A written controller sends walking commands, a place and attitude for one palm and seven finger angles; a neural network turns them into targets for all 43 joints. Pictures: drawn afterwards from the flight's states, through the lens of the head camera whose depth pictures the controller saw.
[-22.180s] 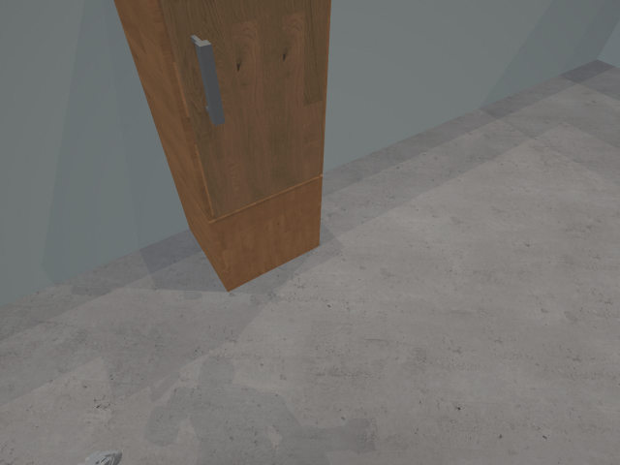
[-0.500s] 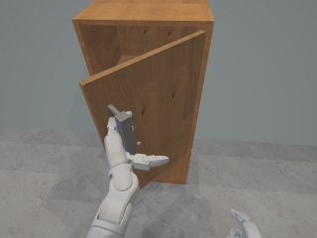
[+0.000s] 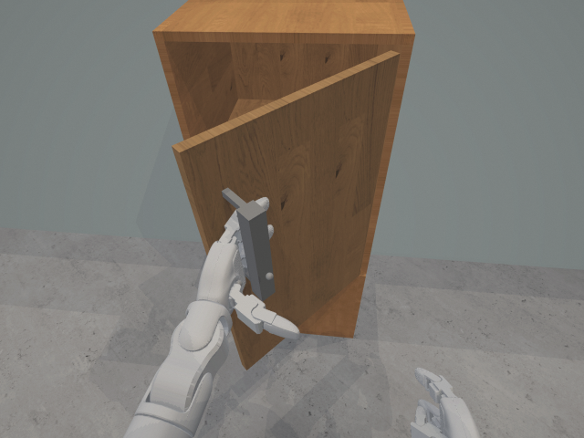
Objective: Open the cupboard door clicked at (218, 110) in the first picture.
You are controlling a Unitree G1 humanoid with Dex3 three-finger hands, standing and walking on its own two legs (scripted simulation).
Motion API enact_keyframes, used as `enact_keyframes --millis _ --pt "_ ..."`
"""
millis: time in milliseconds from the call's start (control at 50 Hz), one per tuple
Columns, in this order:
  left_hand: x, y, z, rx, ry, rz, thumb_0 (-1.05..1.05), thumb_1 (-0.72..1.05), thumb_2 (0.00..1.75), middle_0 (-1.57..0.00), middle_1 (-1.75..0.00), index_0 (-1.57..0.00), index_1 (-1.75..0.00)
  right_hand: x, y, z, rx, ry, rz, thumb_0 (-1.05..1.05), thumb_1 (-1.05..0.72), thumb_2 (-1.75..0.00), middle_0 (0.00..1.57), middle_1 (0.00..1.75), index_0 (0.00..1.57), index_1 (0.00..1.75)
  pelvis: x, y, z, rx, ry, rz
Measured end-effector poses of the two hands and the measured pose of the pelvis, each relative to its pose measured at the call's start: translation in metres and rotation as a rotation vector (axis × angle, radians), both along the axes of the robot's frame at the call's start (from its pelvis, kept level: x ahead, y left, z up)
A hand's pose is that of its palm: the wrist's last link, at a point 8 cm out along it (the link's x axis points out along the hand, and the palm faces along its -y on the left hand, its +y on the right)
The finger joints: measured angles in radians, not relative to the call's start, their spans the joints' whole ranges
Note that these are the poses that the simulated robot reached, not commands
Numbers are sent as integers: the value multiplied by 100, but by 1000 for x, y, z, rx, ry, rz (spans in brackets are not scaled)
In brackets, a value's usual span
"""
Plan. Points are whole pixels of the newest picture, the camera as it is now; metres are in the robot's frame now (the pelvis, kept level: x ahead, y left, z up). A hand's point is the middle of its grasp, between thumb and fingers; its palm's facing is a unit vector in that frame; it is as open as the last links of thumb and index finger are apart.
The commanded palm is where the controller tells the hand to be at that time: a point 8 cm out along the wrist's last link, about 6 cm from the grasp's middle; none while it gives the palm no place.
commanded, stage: slide the hand sideways off the handle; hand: left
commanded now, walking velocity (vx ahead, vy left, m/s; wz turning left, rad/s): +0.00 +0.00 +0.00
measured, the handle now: (248, 246) +0.35 +0.10 +0.10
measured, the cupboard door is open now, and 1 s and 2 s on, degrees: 48 49 49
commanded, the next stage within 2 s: draw the hand back to the body in 0.90 s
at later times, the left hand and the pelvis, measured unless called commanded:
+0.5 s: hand (241, 306) +0.25 +0.09 +0.10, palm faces -0.05 -1.00 -0.02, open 16.1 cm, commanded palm +0.22 +0.15 +0.10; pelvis +0.03 -0.01 +0.00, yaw -1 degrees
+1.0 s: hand (200, 340) +0.21 +0.13 +0.09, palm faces -0.01 -1.00 -0.06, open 16.3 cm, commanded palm +0.19 +0.18 +0.10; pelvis +0.02 -0.02 -0.01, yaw +0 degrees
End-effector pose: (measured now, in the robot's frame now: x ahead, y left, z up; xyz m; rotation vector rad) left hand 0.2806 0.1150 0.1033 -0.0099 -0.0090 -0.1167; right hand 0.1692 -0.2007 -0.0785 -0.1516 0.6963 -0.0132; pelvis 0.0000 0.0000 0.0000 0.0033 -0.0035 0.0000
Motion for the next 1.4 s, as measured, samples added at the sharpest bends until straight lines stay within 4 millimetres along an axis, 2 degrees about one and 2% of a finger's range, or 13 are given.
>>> enact_keyframes --millis 120,220,480,600,740,920,1060,1180,1400 --pt "-4 -3 0 9 -7 18 -1 -50 30 -19 -33 -18 -33 -3 -3 3 7 -4 -15 1 -91 -90 20 30 21 30 6 1 0 2 10 -25" --pt "-13 4 -3 18 8 20 -1 -50 30 -18 -32 -17 -32 0 -8 5 -3 5 -32 2 -91 -90 20 30 21 30 13 -1 1 0 12 -37" --pt "-42 27 -5 35 27 60 -1 -50 30 -20 -32 -19 -32 32 -17 13 -18 -68 -13 2 -91 -90 20 29 20 30 27 -8 -1 -7 35 -24" --pt "-56 38 -4 45 29 74 -1 -50 30 -20 -32 -19 -32 39 -18 15 -13 -102 -3 2 -91 -90 20 30 20 30 30 -12 -3 -7 46 -21" --pt "-71 50 -5 60 30 91 -1 -50 30 -19 -31 -18 -31 38 -23 12 -17 -121 6 2 -91 -90 20 30 21 30 29 -16 -7 -10 55 -9" --pt "-92 64 -6 73 25 108 -1 -50 30 -17 -30 -16 -30 27 -32 7 -31 -132 0 2 -91 -90 20 30 21 30 24 -18 -11 -13 65 -2" --pt "-87 69 -7 64 -1 101 -1 -50 30 -16 -30 -16 -30 20 -33 4 -49 -140 -2 2 -91 -90 20 30 21 30 16 -17 -13 -21 65 6" --pt "-81 83 3 86 -16 99 -1 -50 30 -16 -30 -16 -30 17 -28 8 -40 -152 -17 2 -90 -90 20 30 21 30 17 -13 -11 -21 55 -2" --pt "-91 112 18 85 -9 119 -1 -50 30 -16 -30 -15 -30 29 -11 19 -35 -196 7 2 -90 -90 20 30 21 30 21 -1 -6 -31 30 2"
